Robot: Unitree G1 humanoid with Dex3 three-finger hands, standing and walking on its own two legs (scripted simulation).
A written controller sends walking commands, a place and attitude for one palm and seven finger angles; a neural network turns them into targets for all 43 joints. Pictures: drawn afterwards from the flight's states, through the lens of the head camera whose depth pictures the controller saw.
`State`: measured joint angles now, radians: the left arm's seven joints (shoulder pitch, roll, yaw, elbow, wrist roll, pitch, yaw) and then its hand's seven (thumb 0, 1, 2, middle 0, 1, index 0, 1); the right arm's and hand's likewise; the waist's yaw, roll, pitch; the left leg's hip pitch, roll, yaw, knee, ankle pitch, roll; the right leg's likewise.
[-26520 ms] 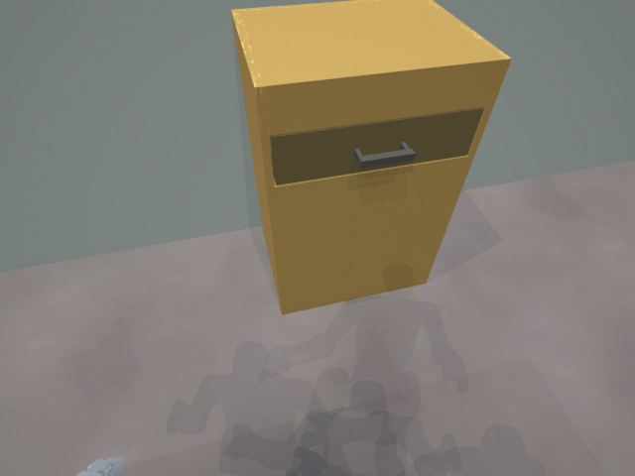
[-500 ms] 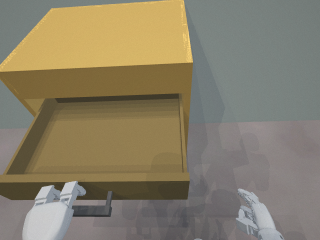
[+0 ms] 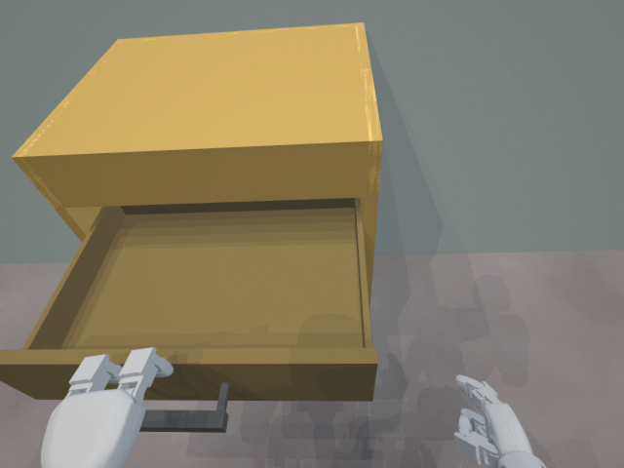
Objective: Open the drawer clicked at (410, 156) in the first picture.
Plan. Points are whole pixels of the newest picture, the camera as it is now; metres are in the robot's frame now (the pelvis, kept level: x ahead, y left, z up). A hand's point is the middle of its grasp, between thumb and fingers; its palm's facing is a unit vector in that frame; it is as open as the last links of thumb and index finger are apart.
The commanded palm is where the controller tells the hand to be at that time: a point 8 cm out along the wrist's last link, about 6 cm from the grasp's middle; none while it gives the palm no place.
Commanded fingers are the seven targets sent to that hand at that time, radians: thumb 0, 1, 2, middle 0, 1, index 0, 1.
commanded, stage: lift the hand off the handle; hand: left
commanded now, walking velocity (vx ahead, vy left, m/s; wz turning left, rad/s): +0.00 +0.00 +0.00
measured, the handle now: (177, 405) +0.20 +0.22 -0.04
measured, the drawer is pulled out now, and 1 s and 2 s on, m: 0.28 0.28 0.28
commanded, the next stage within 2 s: draw the hand back to the body in 1.08 s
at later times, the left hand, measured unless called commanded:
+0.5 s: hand (110, 433) +0.14 +0.23 +0.07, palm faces +0.07 -0.11 -0.99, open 13.8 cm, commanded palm +0.11 +0.22 +0.12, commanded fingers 0.00 -0.50 0.30 -0.30 -1.20 -0.30 -1.20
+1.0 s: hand (96, 407) +0.15 +0.23 +0.11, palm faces +0.09 -0.13 -0.99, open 13.8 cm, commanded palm +0.12 +0.23 +0.16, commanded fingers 0.00 -0.50 0.30 -0.30 -1.20 -0.30 -1.20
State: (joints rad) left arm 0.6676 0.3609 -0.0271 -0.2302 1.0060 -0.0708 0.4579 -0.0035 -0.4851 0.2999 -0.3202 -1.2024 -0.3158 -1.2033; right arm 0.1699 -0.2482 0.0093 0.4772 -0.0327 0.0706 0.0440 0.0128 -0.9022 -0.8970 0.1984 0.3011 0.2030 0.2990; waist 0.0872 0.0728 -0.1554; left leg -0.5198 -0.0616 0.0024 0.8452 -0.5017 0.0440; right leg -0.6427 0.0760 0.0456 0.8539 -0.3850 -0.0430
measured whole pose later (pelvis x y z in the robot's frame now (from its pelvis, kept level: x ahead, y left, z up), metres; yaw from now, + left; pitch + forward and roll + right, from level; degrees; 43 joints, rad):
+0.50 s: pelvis -0.01 +0.00 +0.01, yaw +0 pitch +7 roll +0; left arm 0.68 0.39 -0.01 -0.34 0.96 -0.04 0.37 0.00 -0.49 0.30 -0.32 -1.20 -0.32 -1.20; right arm 0.16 -0.25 0.01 0.48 -0.02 0.08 0.04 0.01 -0.90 -0.90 0.20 0.30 0.20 0.30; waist 0.10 0.09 -0.13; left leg -0.42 -0.05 -0.01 0.75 -0.45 0.04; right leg -0.53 0.08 0.04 0.76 -0.33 -0.05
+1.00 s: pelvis +0.00 +0.00 +0.03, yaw +0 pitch +4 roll +0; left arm 0.64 0.43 -0.01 -0.44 0.93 0.00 0.27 0.00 -0.49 0.30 -0.32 -1.20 -0.32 -1.20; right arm 0.16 -0.27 0.02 0.48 -0.01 0.09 0.03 0.01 -0.90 -0.90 0.20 0.30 0.20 0.30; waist 0.12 0.10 -0.09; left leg -0.31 -0.05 -0.01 0.65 -0.41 0.05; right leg -0.42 0.07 0.05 0.64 -0.29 -0.04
